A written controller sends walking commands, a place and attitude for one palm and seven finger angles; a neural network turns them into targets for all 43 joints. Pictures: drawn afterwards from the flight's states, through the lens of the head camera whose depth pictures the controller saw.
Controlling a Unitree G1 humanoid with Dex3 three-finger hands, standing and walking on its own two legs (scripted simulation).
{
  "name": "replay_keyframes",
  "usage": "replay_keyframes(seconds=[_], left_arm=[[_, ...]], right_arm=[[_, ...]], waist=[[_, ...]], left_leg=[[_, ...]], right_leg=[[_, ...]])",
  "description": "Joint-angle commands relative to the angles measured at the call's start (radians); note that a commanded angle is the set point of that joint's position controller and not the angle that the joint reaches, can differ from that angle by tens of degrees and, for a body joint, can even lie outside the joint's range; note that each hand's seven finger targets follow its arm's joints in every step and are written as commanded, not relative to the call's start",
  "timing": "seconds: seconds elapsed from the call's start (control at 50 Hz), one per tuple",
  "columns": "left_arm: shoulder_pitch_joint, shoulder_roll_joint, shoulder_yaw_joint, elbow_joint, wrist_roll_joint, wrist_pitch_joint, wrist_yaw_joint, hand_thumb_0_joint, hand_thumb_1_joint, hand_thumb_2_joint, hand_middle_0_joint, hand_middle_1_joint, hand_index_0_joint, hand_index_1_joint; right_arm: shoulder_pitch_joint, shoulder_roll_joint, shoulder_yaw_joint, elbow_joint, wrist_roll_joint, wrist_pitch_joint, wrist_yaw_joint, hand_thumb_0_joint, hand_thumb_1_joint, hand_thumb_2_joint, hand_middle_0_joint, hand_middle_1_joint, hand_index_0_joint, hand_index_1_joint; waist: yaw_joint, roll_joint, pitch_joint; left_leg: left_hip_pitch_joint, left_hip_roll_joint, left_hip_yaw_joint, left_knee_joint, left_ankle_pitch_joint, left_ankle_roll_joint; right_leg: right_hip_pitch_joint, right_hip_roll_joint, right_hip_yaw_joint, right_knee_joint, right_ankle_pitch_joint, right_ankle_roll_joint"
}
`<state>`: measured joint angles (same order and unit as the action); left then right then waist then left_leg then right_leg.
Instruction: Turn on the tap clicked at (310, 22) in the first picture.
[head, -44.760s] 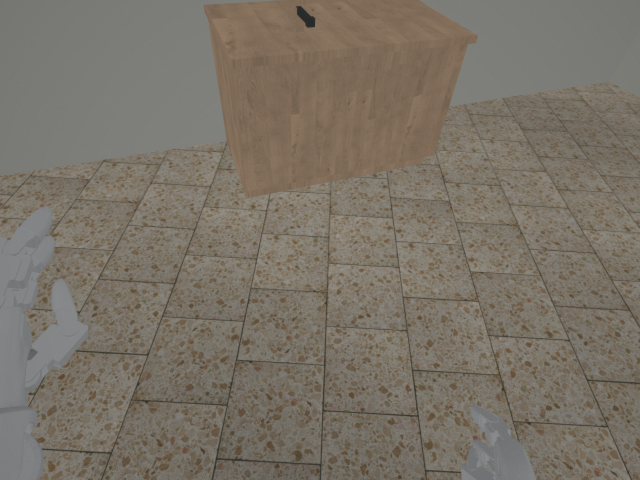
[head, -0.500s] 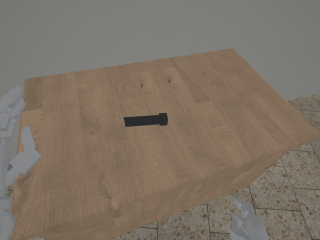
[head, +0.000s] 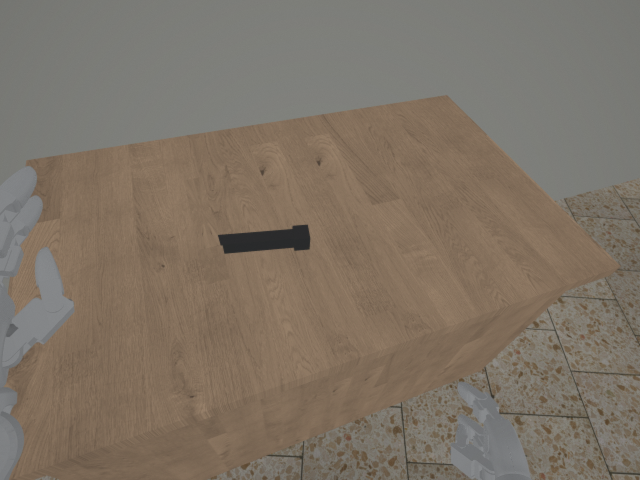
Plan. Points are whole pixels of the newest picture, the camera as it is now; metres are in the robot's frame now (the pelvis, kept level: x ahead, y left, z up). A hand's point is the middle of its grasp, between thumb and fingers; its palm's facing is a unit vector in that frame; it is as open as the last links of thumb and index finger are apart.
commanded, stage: shuffle to correct the standing spot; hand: left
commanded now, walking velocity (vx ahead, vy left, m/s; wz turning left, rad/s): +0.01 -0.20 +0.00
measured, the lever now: (301, 237) +0.46 +0.06 +0.00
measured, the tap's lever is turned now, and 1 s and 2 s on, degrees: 79 79 79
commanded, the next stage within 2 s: none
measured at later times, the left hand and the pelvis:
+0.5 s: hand (144, 308) +0.23 +0.18 +0.16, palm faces +0.32 -0.86 -0.40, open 7.4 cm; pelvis +0.01 -0.05 -0.01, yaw +0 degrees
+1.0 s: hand (134, 321) +0.22 +0.19 +0.16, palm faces +0.32 -0.86 -0.41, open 7.4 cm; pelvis +0.00 -0.05 -0.01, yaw +0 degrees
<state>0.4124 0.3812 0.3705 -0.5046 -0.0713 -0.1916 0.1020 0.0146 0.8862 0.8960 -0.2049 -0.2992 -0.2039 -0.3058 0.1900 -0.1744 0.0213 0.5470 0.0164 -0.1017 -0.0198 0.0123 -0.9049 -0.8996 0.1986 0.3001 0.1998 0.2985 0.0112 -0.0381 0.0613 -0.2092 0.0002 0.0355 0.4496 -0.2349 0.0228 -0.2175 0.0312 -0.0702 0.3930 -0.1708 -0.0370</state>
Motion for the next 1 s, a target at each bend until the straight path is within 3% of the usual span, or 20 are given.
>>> replay_keyframes(seconds=[0.0,0.28,0.4,0.5,0.52,0.54,0.58,0.62,0.72,0.8,0.84,0.9,0.98], left_arm=[[-0.020,0.148,0.099,-0.187,-0.007,-0.043,0.002,0.000,0.900,0.900,-0.200,-0.300,-0.200,-0.300],[-0.009,0.186,0.128,-0.249,-0.030,-0.021,0.005,0.000,0.900,0.900,-0.200,-0.300,-0.200,-0.300],[0.051,0.181,0.139,-0.201,-0.041,-0.001,0.004,0.000,0.900,0.900,-0.200,-0.300,-0.200,-0.300],[0.039,0.185,0.135,-0.222,-0.042,-0.001,0.007,0.000,0.900,0.900,-0.200,-0.300,-0.200,-0.300],[0.034,0.202,0.141,-0.257,-0.042,-0.003,0.011,0.000,0.900,0.900,-0.200,-0.300,-0.200,-0.300],[0.022,0.180,0.123,-0.250,-0.040,-0.008,0.010,0.000,0.900,0.900,-0.200,-0.300,-0.200,-0.300],[-0.003,0.194,0.128,-0.260,-0.034,-0.009,0.008,0.000,0.900,0.900,-0.200,-0.300,-0.200,-0.300],[-0.019,0.205,0.129,-0.295,-0.031,-0.009,0.011,0.000,0.900,0.900,-0.200,-0.300,-0.200,-0.300],[0.025,0.190,0.127,-0.257,-0.031,0.002,0.003,0.000,0.900,0.900,-0.200,-0.300,-0.200,-0.300],[0.042,0.190,0.138,-0.228,-0.033,0.007,-0.003,0.000,0.900,0.900,-0.200,-0.300,-0.200,-0.300],[0.054,0.179,0.128,-0.234,-0.038,0.007,-0.003,0.000,0.900,0.900,-0.200,-0.300,-0.200,-0.300],[0.029,0.188,0.130,-0.232,-0.038,0.011,-0.004,0.000,0.900,0.900,-0.200,-0.300,-0.200,-0.300],[-0.003,0.187,0.122,-0.242,-0.036,0.012,-0.001,0.000,0.900,0.900,-0.200,-0.300,-0.200,-0.300]], right_arm=[[-0.065,-0.147,-0.072,-0.155,0.004,-0.038,-0.006,0.000,-0.900,-0.900,0.200,0.300,0.200,0.300],[-0.063,-0.153,-0.082,-0.151,0.005,-0.039,-0.019,0.000,-0.900,-0.900,0.200,0.300,0.200,0.300],[-0.048,-0.151,-0.086,-0.146,0.012,-0.020,-0.021,0.000,-0.900,-0.900,0.200,0.300,0.200,0.300],[-0.063,-0.149,-0.079,-0.143,0.012,-0.013,-0.023,0.000,-0.900,-0.900,0.200,0.300,0.200,0.300],[-0.092,-0.148,-0.074,-0.140,0.017,-0.013,-0.024,0.000,-0.900,-0.900,0.200,0.300,0.200,0.300],[-0.084,-0.145,-0.068,-0.140,0.007,-0.012,-0.026,0.000,-0.900,-0.900,0.200,0.300,0.200,0.300],[-0.080,-0.154,-0.075,-0.143,0.006,-0.014,-0.027,0.000,-0.900,-0.900,0.200,0.300,0.200,0.300],[-0.097,-0.150,-0.072,-0.141,0.013,-0.013,-0.025,0.000,-0.900,-0.900,0.200,0.300,0.200,0.300],[-0.079,-0.150,-0.078,-0.148,0.014,-0.011,-0.020,0.000,-0.900,-0.900,0.200,0.300,0.200,0.300],[-0.056,-0.153,-0.082,-0.154,0.010,-0.004,-0.017,0.000,-0.900,-0.900,0.200,0.300,0.200,0.300],[-0.066,-0.148,-0.075,-0.152,0.010,-0.002,-0.018,0.000,-0.900,-0.900,0.200,0.300,0.200,0.300],[-0.066,-0.149,-0.076,-0.156,0.012,-0.004,-0.020,0.000,-0.900,-0.900,0.200,0.300,0.200,0.300],[-0.069,-0.150,-0.071,-0.152,0.011,-0.006,-0.023,0.000,-0.900,-0.900,0.200,0.300,0.200,0.300]], waist=[[0.000,0.101,-0.158],[-0.004,0.085,-0.187],[-0.013,-0.020,-0.184],[-0.013,0.003,-0.173],[-0.012,0.054,-0.171],[-0.013,0.070,-0.162],[-0.006,0.101,-0.155],[-0.007,0.123,-0.156],[-0.008,0.117,-0.174],[-0.007,0.050,-0.183],[-0.013,0.062,-0.191],[-0.010,0.042,-0.159],[-0.010,0.062,-0.146]], left_leg=[[-0.036,0.165,-0.121,-0.092,0.109,-0.005],[-0.009,0.125,-0.067,0.029,0.054,0.004],[-0.023,0.089,-0.028,0.116,0.006,0.001],[-0.007,0.094,-0.026,0.097,0.030,0.007],[0.017,0.106,-0.033,0.069,0.062,0.012],[0.004,0.121,-0.045,0.043,0.074,0.018],[-0.016,0.142,-0.061,0.018,0.074,0.021],[-0.005,0.149,-0.068,0.006,0.094,0.022],[-0.012,0.151,-0.069,0.016,0.122,0.016],[-0.029,0.143,-0.063,0.041,0.079,0.009],[-0.011,0.140,-0.062,0.038,0.095,0.011],[-0.027,0.134,-0.063,0.043,0.025,0.009],[-0.026,0.138,-0.078,0.015,-0.017,0.015]], right_leg=[[0.102,-0.086,0.088,-0.010,0.107,0.023],[0.054,-0.126,0.154,-0.041,0.117,0.004],[0.033,-0.173,0.193,-0.090,0.121,0.022],[0.025,-0.170,0.185,-0.097,0.140,0.046],[0.016,-0.158,0.171,-0.083,0.157,0.049],[0.026,-0.141,0.147,-0.069,0.151,0.063],[0.051,-0.117,0.140,-0.055,0.146,0.087],[0.059,-0.109,0.128,-0.042,0.156,0.077],[0.092,-0.105,0.118,-0.023,0.193,0.058],[0.096,-0.120,0.134,-0.035,0.187,0.050],[0.084,-0.121,0.127,-0.031,0.195,0.042],[0.049,-0.129,0.154,-0.060,0.127,0.047],[0.019,-0.120,0.155,-0.074,0.039,0.044]])
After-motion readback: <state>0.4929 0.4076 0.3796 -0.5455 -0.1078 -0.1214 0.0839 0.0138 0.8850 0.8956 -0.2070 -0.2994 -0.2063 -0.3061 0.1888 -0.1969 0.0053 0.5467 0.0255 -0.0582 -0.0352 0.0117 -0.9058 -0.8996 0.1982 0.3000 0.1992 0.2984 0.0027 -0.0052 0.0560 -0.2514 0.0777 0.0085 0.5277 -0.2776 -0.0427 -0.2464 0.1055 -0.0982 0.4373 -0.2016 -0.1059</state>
